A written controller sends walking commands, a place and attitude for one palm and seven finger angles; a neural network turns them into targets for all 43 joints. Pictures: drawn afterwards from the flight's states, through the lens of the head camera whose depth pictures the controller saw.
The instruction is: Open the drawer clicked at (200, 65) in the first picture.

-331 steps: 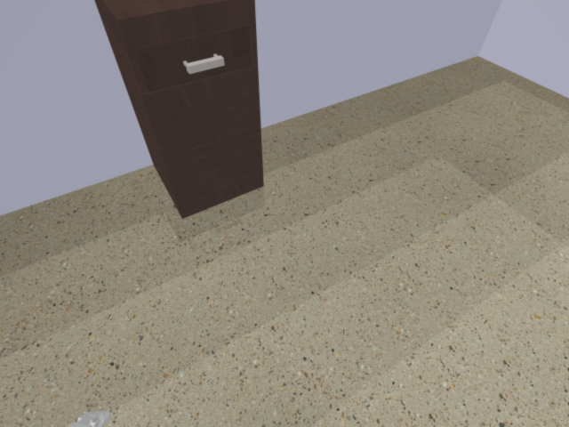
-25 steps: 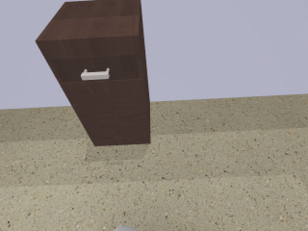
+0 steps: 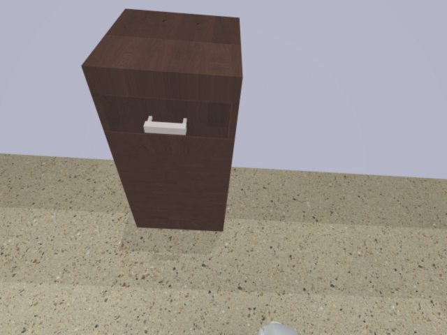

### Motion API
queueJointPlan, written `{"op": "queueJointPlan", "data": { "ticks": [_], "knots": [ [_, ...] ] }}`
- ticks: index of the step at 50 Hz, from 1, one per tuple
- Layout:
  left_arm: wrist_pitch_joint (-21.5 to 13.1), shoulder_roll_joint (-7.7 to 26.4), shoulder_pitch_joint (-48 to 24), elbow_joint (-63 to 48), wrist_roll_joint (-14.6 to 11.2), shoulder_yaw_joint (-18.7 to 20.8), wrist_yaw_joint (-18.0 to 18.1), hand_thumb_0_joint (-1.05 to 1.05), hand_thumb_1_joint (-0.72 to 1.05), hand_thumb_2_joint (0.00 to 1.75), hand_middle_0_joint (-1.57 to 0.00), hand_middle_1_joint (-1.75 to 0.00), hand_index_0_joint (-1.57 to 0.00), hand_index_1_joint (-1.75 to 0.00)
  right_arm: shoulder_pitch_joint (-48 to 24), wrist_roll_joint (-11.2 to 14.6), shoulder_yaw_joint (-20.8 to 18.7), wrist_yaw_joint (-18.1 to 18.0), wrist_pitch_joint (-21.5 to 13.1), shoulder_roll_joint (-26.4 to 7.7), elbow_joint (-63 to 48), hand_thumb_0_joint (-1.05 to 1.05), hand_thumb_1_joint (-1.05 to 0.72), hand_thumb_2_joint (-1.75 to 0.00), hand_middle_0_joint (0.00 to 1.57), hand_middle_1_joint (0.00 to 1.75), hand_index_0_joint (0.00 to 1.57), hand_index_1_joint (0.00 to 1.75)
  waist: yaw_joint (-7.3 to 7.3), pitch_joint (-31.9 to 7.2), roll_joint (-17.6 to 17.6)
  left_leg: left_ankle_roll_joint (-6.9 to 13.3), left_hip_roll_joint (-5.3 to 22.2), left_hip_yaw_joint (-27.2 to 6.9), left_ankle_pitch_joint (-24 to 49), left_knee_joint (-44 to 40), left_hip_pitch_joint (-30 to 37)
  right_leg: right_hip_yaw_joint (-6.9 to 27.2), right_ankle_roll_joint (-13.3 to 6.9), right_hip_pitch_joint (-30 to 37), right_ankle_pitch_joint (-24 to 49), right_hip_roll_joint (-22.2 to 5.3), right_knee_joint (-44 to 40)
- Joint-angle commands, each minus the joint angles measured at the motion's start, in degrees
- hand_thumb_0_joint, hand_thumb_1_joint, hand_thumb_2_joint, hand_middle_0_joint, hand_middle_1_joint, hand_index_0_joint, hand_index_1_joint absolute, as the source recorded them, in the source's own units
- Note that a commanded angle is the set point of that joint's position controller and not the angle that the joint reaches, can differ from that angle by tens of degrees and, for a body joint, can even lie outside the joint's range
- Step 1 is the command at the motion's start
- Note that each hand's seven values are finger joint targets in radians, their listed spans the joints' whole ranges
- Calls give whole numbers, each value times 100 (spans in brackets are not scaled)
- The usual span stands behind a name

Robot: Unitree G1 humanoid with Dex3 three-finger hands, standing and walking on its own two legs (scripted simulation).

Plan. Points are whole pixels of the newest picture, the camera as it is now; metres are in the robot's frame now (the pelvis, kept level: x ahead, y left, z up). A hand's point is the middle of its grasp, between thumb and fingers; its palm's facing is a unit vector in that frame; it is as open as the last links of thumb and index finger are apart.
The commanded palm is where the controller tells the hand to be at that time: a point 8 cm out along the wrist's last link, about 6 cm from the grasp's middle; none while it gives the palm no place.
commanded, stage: take the last steps up to it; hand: left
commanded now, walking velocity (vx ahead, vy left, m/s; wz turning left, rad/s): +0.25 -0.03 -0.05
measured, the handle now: (166, 123) +0.70 +0.23 -0.07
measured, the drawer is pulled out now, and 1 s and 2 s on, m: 0.00 0.00 0.00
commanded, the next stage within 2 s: come to a stop and stand still in 0.22 s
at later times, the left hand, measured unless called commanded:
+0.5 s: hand (167, 295) +0.23 +0.13 -0.17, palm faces +0.02 -0.97 -0.26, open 7.2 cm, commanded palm none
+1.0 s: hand (135, 322) +0.18 +0.19 -0.18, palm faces +0.02 -0.98 -0.22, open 7.4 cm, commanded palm none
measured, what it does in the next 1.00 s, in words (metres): walks ahead: right foot, then left foot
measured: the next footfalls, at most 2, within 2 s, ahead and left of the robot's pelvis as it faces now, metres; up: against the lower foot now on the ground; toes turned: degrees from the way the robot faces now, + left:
right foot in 0.24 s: +0.23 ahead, -0.13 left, +0.00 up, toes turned -9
left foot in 0.74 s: +0.23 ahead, +0.09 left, +0.00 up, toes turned +2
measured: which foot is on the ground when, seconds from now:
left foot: down 0.00-0.24, up 0.26-0.72, down 0.74-1.00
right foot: up 0.00-0.22, down 0.24-0.76, up 0.78-1.00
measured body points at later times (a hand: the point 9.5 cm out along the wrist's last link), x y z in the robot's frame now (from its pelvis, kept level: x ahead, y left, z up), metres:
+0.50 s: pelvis +0.16 -0.05 -0.01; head +0.18 -0.07 +0.44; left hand +0.23 +0.18 -0.15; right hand +0.16 -0.27 -0.18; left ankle +0.18 +0.10 -0.69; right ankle +0.19 -0.12 -0.74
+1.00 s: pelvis +0.16 -0.01 +0.00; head +0.19 +0.01 +0.45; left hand +0.18 +0.24 -0.16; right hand +0.22 -0.24 -0.14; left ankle +0.18 +0.10 -0.74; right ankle +0.09 -0.15 -0.67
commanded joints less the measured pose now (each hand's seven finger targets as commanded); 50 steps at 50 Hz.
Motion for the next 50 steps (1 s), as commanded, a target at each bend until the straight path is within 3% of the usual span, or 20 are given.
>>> {"op": "queueJointPlan", "data": {
  "ticks": [1, 7, 9, 11, 12, 13, 14, 16, 19, 20, 22, 25, 32, 34, 36, 37, 38, 40, 43, 50],
  "knots": [
    [-100, 129, -677, -523, -23, 2, -33, 0, 90, 90, -20, -30, -20, -30, 698, 12, -118, -84, -151, -613, 26, 0, -90, -90, 20, 30, 20, 30, -230, 766, 841, 520, 1693, -838, 3049, -495, 59, -13, -31, -823, 235, -53, -575],
    [-180, 35, -1282, -749, -54, -38, -35, 0, 90, 90, -20, -30, -20, -30, 1004, -63, -125, -113, -95, -653, 269, 0, -90, -90, 20, 30, 20, 30, -344, 808, 920, 442, 1720, -621, 4359, 84, 175, -281, -356, -12, -43, 292, -1951],
    [-217, 127, -658, -607, -58, -2, -3, 0, 90, 90, -20, -30, -20, -30, 884, -37, -146, -115, -69, -726, 276, 0, -90, -90, 20, 30, 20, 30, -47, 501, 856, 392, 1706, -541, 5270, 734, -10, -429, -530, 985, -70, 572, -2246],
    [-321, 412, 602, -227, -18, 100, 29, 0, 90, 90, -20, -30, -20, -30, 725, 37, -157, -93, -78, -755, 237, 0, -90, -90, 20, 30, 20, 30, 510, -156, 654, 116, 1350, -317, 4733, 2254, -746, -359, -641, 2880, 783, 576, -2948],
    [-416, 904, 1322, -29, 12, 231, 98, 0, 90, 90, -20, -30, -20, -30, 889, 101, -152, -40, -101, -526, 156, 0, -90, -90, 20, 30, 20, 30, 694, -859, -205, -122, 798, -46, 2719, 3877, -1982, 1115, -1155, 4302, 2046, -701, -3007],
    [-418, 1275, 1646, 36, -82, 280, 112, 0, 90, 90, -20, -30, -20, -30, 1016, 143, -139, -56, -108, -332, 37, 0, -90, -90, 20, 30, 20, 30, 538, -1277, -711, -284, 100, -116, -1759, 5698, -2818, 2894, -1906, 4617, 3410, -2079, -3663],
    [-378, 1180, 1174, -139, -146, 271, 142, 0, 90, 90, -20, -30, -20, -30, 721, 137, -155, -47, -16, -383, -41, 0, -90, -90, 20, 30, 20, 30, 490, -1070, -479, -154, 346, -809, -1674, 6170, -2801, 2972, -1989, 3717, 2090, -2000, -4175],
    [-343, 658, 79, -420, -128, 135, 194, 0, 90, 90, -20, -30, -20, -30, 306, 21, -166, 23, 93, -251, -117, 0, -90, -90, 20, 30, 20, 30, 89, 111, 129, -158, 784, -934, -800, 6030, -3001, 2107, -1628, 2011, 326, -1551, -4697],
    [-405, 227, -452, -458, -73, -49, 253, 0, 90, 90, -20, -30, -20, -30, 800, 4, -58, 5, 302, 78, 114, 0, -90, -90, 20, 30, 20, 30, -443, 39, 162, -453, 807, -833, -444, 4601, -2120, 662, -1120, 1130, 2629, -992, -4532],
    [-397, 235, -423, -439, -66, -56, 262, 0, 90, 90, -20, -30, -20, -30, 831, 17, -31, -4, 364, 131, 137, 0, -90, -90, 20, 30, 20, 30, -435, -131, 14, -518, 752, -746, -453, 4201, -1971, 454, -1092, 1174, 3258, -890, -4369],
    [-326, 373, -230, -462, -50, 5, 288, 0, 90, 90, -20, -30, -20, -30, 561, 45, -63, -1, 445, 52, -3, 0, -90, -90, 20, 30, 20, 30, -279, -305, -162, -591, 596, -631, -403, 3770, -2086, 441, -1143, 1523, 3872, -856, -4049],
    [-180, 613, -116, -532, -50, 84, 298, 0, 90, 90, -20, -30, -20, -30, -12, 40, -173, 29, 565, -198, -277, 0, -90, -90, 20, 30, 20, 30, -135, -248, -361, -652, 467, -639, -455, 3816, -2346, 593, -1259, 1721, 3552, -977, -3983],
    [-30, 857, -208, -711, 40, 210, 312, 0, 90, 90, -20, -30, -20, -30, -851, 45, -240, 51, 545, -401, -712, 0, -90, -90, 20, 30, 20, 30, -31, -170, -694, -615, 364, -682, -820, 3149, -2210, 891, -1408, 1909, 3208, -1077, -3775],
    [0, 868, -213, -685, 31, 217, 311, 0, 90, 90, -20, -30, -20, -30, -736, 55, -227, 35, 492, -355, -688, 0, -90, -90, 20, 30, 20, 30, -118, -328, -601, -583, 333, -579, -325, 2175, -1688, 836, -1258, 1917, 2831, -944, -3527],
    [43, 719, -150, -693, -52, 174, 297, 0, 90, 90, -20, -30, -20, -30, -479, 31, -204, 26, 390, -517, -591, 0, -90, -90, 20, 30, 20, 30, -224, -533, -156, -490, 564, -629, 1084, 686, -775, 591, -779, 1695, 1930, -492, -2895],
    [65, 421, 173, -726, -91, 111, 273, 0, 90, 90, -20, -30, -20, -30, -549, -24, -257, 13, 318, -968, -696, 0, -90, -90, 20, 30, 20, 30, -105, -647, 1219, -95, 1666, -1806, 2729, 423, -424, 211, -405, 1088, 247, 126, -2298],
    [72, 332, 234, -745, -83, 63, 280, 0, 90, 90, -20, -30, -20, -30, -711, -32, -278, 6, 348, -1206, -818, 0, -90, -90, 20, 30, 20, 30, -81, -431, 1788, 436, 2414, -2227, 3829, 223, -920, 77, -242, 984, -1798, 467, -1417],
    [192, 473, 84, -690, -49, 113, 278, 0, 90, 90, -20, -30, -20, -30, -938, -53, -234, -163, 330, -1141, -830, 0, -90, -90, 20, 30, 20, 30, -83, -303, 1626, 652, 2295, -2124, 3920, 178, -1342, 776, -178, 854, -1894, 574, -99],
    [172, 542, 257, -529, -34, 173, 174, 0, 90, 90, -20, -30, -20, -30, -1107, -32, -195, -180, 292, -1018, -912, 0, -90, -90, 20, 30, 20, 30, -14, -455, 959, 536, 1870, -1534, 3325, 241, -844, 808, -45, 447, -1144, 600, 536],
    [198, 358, -154, -574, -47, 94, 79, 0, 90, 90, -20, -30, -20, -30, -585, -43, -270, -155, 297, -1072, -621, 0, -90, -90, 20, 30, 20, 30, -320, -371, 1199, 551, 1888, -1608, 2384, 17, -389, 470, 54, 683, -1368, 400, -852]
  ]
}}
